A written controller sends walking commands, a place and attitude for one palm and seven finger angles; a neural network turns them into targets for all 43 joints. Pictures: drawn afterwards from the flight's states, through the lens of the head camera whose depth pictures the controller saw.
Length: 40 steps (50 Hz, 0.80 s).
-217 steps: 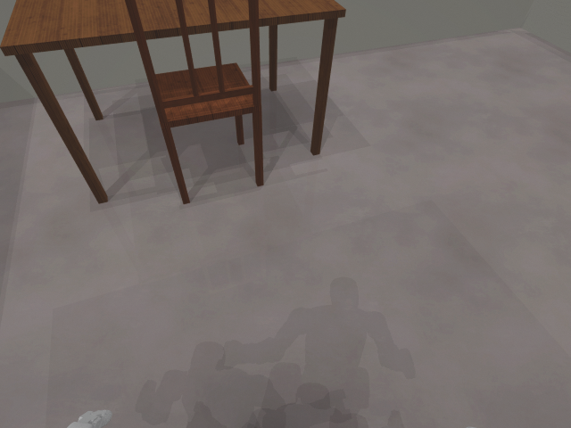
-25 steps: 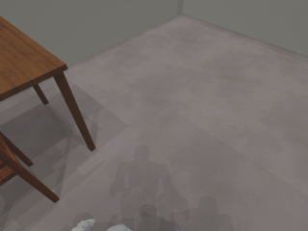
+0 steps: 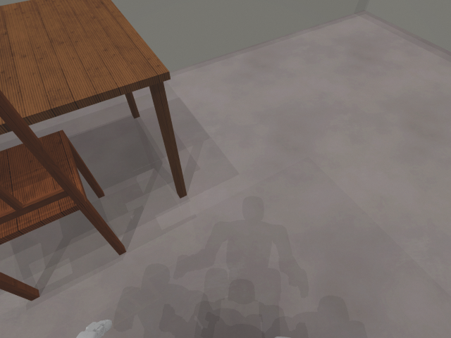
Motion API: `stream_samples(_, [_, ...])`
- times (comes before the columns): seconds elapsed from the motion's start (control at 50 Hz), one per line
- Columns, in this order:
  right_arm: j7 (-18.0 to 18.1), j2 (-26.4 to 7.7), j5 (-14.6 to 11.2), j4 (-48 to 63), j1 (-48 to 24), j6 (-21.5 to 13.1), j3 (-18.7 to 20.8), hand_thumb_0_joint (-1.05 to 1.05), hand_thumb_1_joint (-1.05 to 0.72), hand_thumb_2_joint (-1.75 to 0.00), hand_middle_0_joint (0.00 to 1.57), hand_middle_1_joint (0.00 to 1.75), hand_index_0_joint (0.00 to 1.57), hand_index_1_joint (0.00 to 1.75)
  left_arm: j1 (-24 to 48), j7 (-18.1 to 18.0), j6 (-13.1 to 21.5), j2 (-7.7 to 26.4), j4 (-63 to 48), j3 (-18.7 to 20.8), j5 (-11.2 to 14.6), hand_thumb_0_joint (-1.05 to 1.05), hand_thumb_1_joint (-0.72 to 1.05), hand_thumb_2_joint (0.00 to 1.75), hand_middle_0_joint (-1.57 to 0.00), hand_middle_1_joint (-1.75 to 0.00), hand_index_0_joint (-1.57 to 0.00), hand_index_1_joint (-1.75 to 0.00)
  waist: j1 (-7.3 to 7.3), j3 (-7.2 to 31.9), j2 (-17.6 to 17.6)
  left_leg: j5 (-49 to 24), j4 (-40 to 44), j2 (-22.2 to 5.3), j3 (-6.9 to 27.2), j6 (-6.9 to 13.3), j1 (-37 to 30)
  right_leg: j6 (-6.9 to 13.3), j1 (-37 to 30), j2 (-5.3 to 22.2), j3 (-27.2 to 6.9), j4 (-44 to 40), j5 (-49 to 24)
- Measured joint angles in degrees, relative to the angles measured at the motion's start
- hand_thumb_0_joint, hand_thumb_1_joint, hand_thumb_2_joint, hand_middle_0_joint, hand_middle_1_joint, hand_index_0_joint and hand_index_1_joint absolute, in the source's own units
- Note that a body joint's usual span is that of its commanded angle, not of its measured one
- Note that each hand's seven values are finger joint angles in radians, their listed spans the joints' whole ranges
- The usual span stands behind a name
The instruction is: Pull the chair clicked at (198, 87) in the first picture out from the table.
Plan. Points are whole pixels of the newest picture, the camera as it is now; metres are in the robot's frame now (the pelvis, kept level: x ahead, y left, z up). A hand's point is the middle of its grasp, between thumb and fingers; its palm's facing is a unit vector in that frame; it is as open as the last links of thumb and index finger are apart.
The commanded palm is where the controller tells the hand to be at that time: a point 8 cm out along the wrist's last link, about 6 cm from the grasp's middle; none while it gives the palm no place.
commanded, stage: turn to face it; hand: left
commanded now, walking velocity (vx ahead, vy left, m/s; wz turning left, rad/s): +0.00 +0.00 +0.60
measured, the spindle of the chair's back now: out of the picture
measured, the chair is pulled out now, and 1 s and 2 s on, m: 0.00 0.00 0.00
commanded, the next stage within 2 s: take the last steps up to it in 0.90 s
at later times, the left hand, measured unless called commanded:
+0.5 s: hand out of the picture -0.08 +0.20 -0.19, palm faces +0.38 -0.89 -0.25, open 7.4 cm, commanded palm none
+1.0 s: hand out of the picture -0.05 +0.18 -0.15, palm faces +0.50 -0.82 -0.26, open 7.4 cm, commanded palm none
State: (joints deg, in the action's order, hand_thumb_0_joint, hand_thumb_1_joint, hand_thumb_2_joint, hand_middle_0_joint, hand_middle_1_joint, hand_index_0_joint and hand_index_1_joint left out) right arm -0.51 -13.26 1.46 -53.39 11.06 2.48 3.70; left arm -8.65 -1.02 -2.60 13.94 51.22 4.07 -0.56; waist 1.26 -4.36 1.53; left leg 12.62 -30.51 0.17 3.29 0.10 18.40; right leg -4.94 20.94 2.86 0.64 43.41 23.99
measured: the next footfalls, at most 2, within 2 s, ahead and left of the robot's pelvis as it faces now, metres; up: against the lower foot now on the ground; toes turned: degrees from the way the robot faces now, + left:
right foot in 0.04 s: +0.05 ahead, -0.14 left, +0.00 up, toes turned +0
left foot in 0.48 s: -0.03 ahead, +0.11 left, +0.00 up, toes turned +26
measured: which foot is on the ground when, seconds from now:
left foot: down 0.00-0.04, up 0.06-0.46, down 0.48-0.92, up 0.94-1.00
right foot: up 0.00-0.02, down 0.04-0.48, up 0.50-0.90, down 0.92-1.00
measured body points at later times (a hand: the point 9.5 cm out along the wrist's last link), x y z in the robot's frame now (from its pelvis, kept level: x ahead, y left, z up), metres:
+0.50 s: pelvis -0.03 -0.01 -0.01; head +0.00 +0.03 +0.43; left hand -0.10 +0.25 -0.17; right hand +0.19 -0.21 -0.13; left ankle -0.06 +0.09 -0.74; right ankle +0.01 -0.15 -0.73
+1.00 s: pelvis -0.03 -0.03 +0.00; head -0.01 -0.05 +0.45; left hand -0.08 +0.22 -0.13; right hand +0.13 -0.22 -0.16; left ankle -0.08 +0.08 -0.71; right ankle +0.02 -0.12 -0.74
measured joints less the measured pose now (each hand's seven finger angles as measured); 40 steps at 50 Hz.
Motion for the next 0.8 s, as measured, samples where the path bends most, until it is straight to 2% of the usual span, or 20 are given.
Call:
stream_samples(0.04, [-0.1, -0.6, -0.2, 0.4, 0.2, 0.4, 0.5, 0.00, -0.90, -0.90, 0.21, 0.30, 0.21, 0.30, 0.0, 0.1, 0.8, -0.3, -1.1, -0.5, 0.1, 0.01, 0.90, 0.90, -0.19, -0.30, -0.20, -0.30, 0.06, 0.6, 0.2, 0.7, -2.2, 0.8, 1.6, -1.1, 1.4, 0.4, -4.1, -0.7, 0.7, -9.1, -4.7])
stream_samples(0.06, [-0.1, -1.1, -0.5, 0.5, 0.2, 0.6, 0.8, 0.00, -0.90, -0.90, 0.21, 0.30, 0.21, 0.30, -0.1, -0.1, 1.5, -0.6, -1.4, -0.7, -0.2, 0.01, 0.90, 0.90, -0.20, -0.30, -0.20, -0.30, -0.11, 0.7, 0.5, 2.8, -5.1, 1.0, 1.9, -1.3, 2.7, 2.2, -4.7, -0.6, 1.3, -10.9, -8.5])
stream_samples(0.1, [-0.1, -2.3, -0.4, 0.5, 0.1, 1.4, 1.6, 0.00, -0.90, -0.90, 0.21, 0.30, 0.21, 0.30, -0.3, -0.1, 1.9, -1.8, -1.8, -1.6, -0.6, 0.01, 0.90, 0.90, -0.20, -0.30, -0.20, -0.30, 0.12, 0.9, 1.6, 11.4, -16.2, 1.5, 1.5, -1.8, 6.3, 4.4, -4.9, 0.1, 3.5, -9.1, -7.3])
stream_samples(0.12, [-0.2, -2.7, -0.3, 0.4, 0.0, 1.8, 1.9, 0.00, -0.90, -0.90, 0.20, 0.30, 0.21, 0.30, -0.8, -0.1, 1.9, -2.4, -2.0, -1.9, -0.7, 0.01, 0.90, 0.90, -0.20, -0.30, -0.20, -0.30, 0.02, 1.1, 1.7, 13.1, -22.3, 1.7, 0.7, -2.0, 8.0, 4.8, -5.4, 0.7, 4.2, -9.1, -6.4])
stream_samples(0.16, [-0.5, -3.4, 0.0, 0.2, -0.5, 2.2, 2.2, 0.00, -0.91, -0.90, 0.20, 0.30, 0.20, 0.30, -1.8, -0.2, 1.9, -3.1, -2.1, -2.3, -0.8, 0.01, 0.90, 0.90, -0.20, -0.30, -0.20, -0.30, -0.05, 1.2, 1.7, 11.9, -32.1, 1.1, -1.2, -2.6, 10.6, 5.0, -6.7, 1.6, 5.5, -10.6, -6.2])
stream_samples(0.22, [-1.0, -3.5, -0.1, 0.4, -1.0, 2.1, 2.2, 0.00, -0.91, -0.90, 0.20, 0.30, 0.20, 0.30, -2.8, -0.3, 1.9, -3.7, -1.7, -2.8, -1.0, 0.01, 0.90, 0.90, -0.20, -0.30, -0.20, -0.30, 0.11, 0.9, 0.8, 10.0, -36.8, -0.5, -3.1, -3.7, 11.3, 5.0, -8.3, 3.0, 7.6, -12.6, -7.1])
stream_samples(0.32, [-1.2, -3.0, -0.3, 0.3, -2.2, 2.6, 1.4, 0.00, -0.91, -0.90, 0.20, 0.30, 0.20, 0.29, -4.3, -0.1, 2.1, -3.6, -1.2, -3.1, -1.2, 0.01, 0.90, 0.90, -0.20, -0.30, -0.20, -0.30, -0.80, -0.1, -0.9, 11.9, -29.4, -2.3, -5.2, -4.6, 7.9, 4.7, -9.1, 5.3, 11.2, -13.2, -7.2])
stream_samples(0.42, [-1.3, -2.0, -0.6, 0.8, -4.4, 2.2, 0.3, 0.00, -0.91, -0.90, 0.20, 0.30, 0.20, 0.29, -5.9, 0.1, 1.5, -1.9, 0.0, -2.4, -1.5, 0.01, 0.90, 0.90, -0.20, -0.30, -0.20, -0.30, -2.52, -1.1, -2.5, 13.2, -16.9, -2.6, -7.9, -3.5, 2.6, 3.5, -8.0, 7.4, 14.4, -10.6, -6.2])
stream_samples(0.46, [-1.3, -1.7, -0.6, 1.7, -4.7, 1.4, -0.2, 0.00, -0.91, -0.90, 0.20, 0.30, 0.20, 0.29, -6.8, 0.2, 1.0, -0.8, 0.6, -1.8, -1.2, 0.01, 0.90, 0.90, -0.20, -0.30, -0.20, -0.30, -2.83, -0.9, -3.1, 8.4, -7.9, -2.4, -9.2, -2.7, -1.1, 2.6, -6.9, 8.5, 15.6, -7.8, -4.9])
stream_samples(0.48, [-1.4, -1.8, -0.5, 2.2, -4.7, 0.7, -0.4, 0.00, -0.91, -0.90, 0.20, 0.30, 0.20, 0.30, -7.4, 0.3, 0.7, -0.3, 0.8, -1.4, -0.9, 0.01, 0.90, 0.90, -0.20, -0.30, -0.20, -0.30, -2.90, -0.5, -3.0, 4.0, -4.4, -2.5, -9.0, -1.3, -2.3, 2.0, -5.4, 8.8, 15.5, -4.9, -3.9])
stream_samples(0.5, [-1.3, -1.3, -0.5, 2.4, -5.0, 0.1, -0.5, 0.00, -0.91, -0.90, 0.20, 0.30, 0.20, 0.30, -7.2, 0.2, 0.1, 0.6, 1.3, -1.0, -0.8, 0.01, 0.90, 0.90, -0.20, -0.30, -0.20, -0.30, -3.13, -0.9, -3.9, 4.0, -5.5, -1.8, -9.0, 0.1, -1.6, 1.3, -3.4, 9.1, 13.2, -0.3, 0.6])
stream_samples(0.54, [-0.9, -0.4, -0.4, 2.6, -5.2, -0.7, -1.1, 0.00, -0.91, -0.90, 0.20, 0.30, 0.20, 0.30, -6.8, -0.1, -1.4, 1.8, 2.4, -0.4, -0.8, 0.01, 0.90, 0.90, -0.20, -0.30, -0.20, -0.30, -3.54, -1.3, -4.7, 6.3, -7.0, -1.3, -8.6, 1.8, -1.2, 0.7, 0.8, 7.3, 7.8, 9.6, 6.4])
stream_samples(0.58, [-0.4, 0.3, -0.3, 2.6, -4.8, -0.9, -1.5, 0.00, -0.91, -0.90, 0.20, 0.30, 0.20, 0.30, -6.1, -0.1, -1.9, 2.4, 3.3, 0.1, -0.7, 0.01, 0.90, 0.90, -0.20, -0.30, -0.20, -0.30, -3.39, -1.2, -4.6, 6.2, -5.2, -1.0, -7.7, 2.3, -1.9, 0.4, 3.9, 5.5, 4.8, 16.3, 5.2])
stream_samples(0.62, [0.0, 0.8, -0.3, 2.3, -4.3, -0.8, -1.8, 0.00, -0.90, -0.90, 0.20, 0.30, 0.21, 0.30, -5.6, 0.1, -1.7, 2.5, 3.4, 0.3, -0.6, 0.01, 0.90, 0.90, -0.20, -0.30, -0.20, -0.30, -3.23, -1.0, -4.2, 4.4, -2.4, -0.6, -6.8, 2.1, -3.0, 0.2, 5.7, 4.5, 3.3, 18.9, 2.3])
stream_samples(0.7, [0.3, 1.5, -0.4, 1.3, -3.2, -0.8, -2.1, 0.00, -0.90, -0.90, 0.21, 0.30, 0.21, 0.30, -4.6, 0.2, -1.1, 1.9, 2.7, -0.1, -0.5, 0.01, 0.91, 0.90, -0.19, -0.30, -0.20, -0.30, -2.76, -0.5, -3.2, 1.5, 2.0, 0.1, -5.3, 2.7, -4.5, -0.2, 5.7, 3.0, 2.0, 15.9, -0.2])
stream_samples(0.8, [0.4, 2.1, -0.1, 0.2, -1.4, -0.4, -2.0, 0.00, -0.90, -0.90, 0.21, 0.30, 0.21, 0.30, -3.1, 0.0, -0.8, 0.3, 2.0, -0.7, -0.4, 0.01, 0.90, 0.90, -0.19, -0.30, -0.20, -0.30, -1.52, 0.2, -2.1, 0.1, 3.5, 1.0, -3.7, 2.4, -4.8, 0.2, 2.2, 1.3, 1.4, 7.3, 0.6])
